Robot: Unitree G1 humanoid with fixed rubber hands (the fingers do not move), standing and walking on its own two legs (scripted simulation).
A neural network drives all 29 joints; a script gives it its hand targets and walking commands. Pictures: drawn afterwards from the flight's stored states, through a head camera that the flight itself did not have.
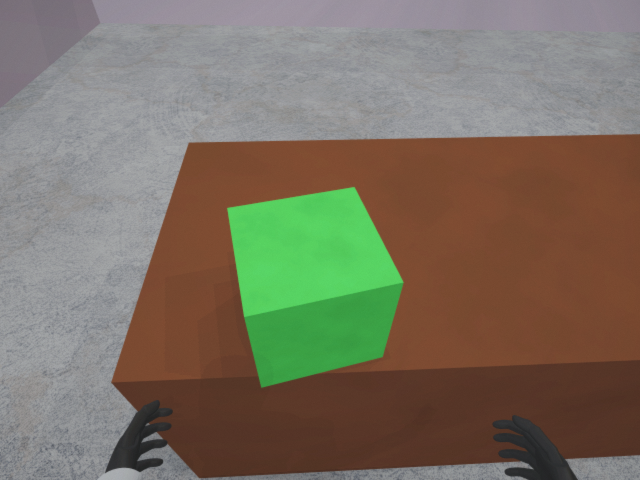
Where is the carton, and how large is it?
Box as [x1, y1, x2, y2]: [227, 187, 403, 387]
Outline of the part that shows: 354,187 227,208 244,318 261,387 382,356 403,282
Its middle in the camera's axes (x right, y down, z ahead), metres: -0.02 +0.07 +0.61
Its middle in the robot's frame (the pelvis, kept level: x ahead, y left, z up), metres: +0.42 +0.01 -0.02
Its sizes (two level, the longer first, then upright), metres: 0.200 0.194 0.203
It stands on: a pedestal, 0.64 m high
